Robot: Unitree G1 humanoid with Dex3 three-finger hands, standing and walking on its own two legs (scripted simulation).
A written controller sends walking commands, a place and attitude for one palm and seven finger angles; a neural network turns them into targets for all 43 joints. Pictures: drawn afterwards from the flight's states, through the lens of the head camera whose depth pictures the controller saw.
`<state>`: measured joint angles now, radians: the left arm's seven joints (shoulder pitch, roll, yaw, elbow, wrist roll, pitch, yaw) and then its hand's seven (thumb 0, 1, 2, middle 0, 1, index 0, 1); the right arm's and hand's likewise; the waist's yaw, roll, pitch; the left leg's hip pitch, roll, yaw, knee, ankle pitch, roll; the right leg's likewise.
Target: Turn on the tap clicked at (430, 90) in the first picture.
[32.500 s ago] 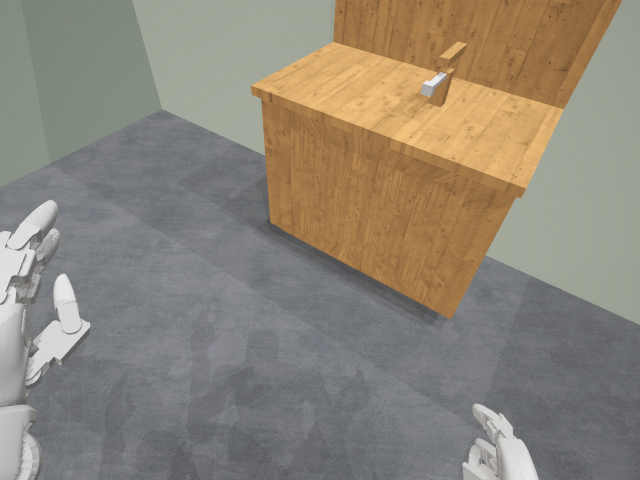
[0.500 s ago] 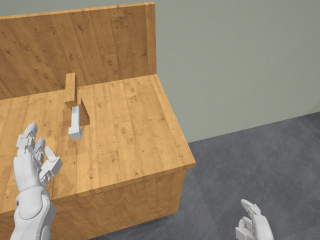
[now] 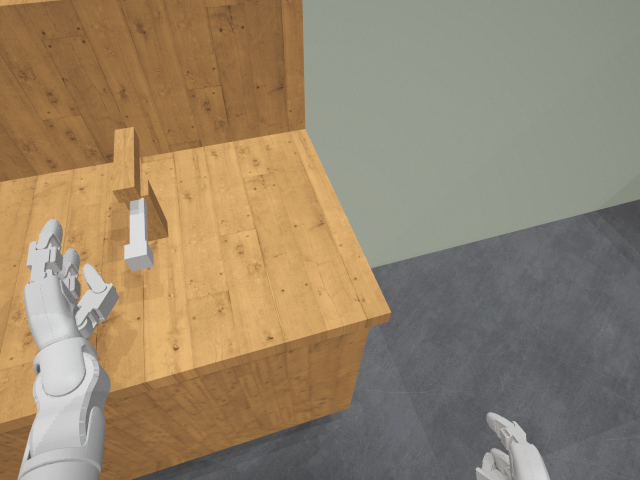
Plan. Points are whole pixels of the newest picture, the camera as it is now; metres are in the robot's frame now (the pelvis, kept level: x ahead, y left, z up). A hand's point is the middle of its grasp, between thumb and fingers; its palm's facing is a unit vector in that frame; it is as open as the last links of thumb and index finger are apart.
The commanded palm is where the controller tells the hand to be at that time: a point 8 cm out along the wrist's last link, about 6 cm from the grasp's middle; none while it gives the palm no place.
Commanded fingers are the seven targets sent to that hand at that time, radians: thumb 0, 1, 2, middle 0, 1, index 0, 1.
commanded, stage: reach beside the lever's end, fingers flat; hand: left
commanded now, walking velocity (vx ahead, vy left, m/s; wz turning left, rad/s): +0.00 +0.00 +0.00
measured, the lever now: (139, 256) +0.38 +0.27 +0.05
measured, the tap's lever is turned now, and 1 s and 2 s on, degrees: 0 0 1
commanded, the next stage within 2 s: push the lever round in 1.36 s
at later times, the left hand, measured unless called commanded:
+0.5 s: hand (110, 272) +0.35 +0.30 +0.05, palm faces +0.55 -0.83 -0.10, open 7.8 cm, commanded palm +0.29 +0.33 +0.05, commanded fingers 0.00 0.90 0.90 -0.15 -0.15 -0.15 -0.15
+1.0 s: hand (121, 271) +0.35 +0.29 +0.05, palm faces +0.50 -0.86 -0.09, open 7.8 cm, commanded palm +0.30 +0.33 +0.04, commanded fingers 0.00 0.90 0.90 -0.15 -0.15 -0.15 -0.15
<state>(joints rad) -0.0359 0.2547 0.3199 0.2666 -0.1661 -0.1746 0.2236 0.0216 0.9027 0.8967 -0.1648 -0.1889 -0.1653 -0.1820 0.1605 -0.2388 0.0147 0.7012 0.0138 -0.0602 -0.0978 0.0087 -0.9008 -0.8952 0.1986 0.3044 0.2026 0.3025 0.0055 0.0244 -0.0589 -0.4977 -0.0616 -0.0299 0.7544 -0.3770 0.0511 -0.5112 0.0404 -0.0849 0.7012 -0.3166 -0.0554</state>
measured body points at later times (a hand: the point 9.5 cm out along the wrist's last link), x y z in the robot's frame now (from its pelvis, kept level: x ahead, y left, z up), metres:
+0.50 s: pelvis +0.01 +0.00 -0.01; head +0.07 +0.01 +0.44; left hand +0.31 +0.34 +0.06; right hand +0.13 -0.27 -0.12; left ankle +0.00 +0.08 -0.71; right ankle +0.02 -0.09 -0.71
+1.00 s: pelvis +0.00 +0.01 -0.01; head +0.06 +0.01 +0.44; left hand +0.32 +0.33 +0.06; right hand +0.15 -0.25 -0.12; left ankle +0.00 +0.08 -0.71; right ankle +0.02 -0.09 -0.71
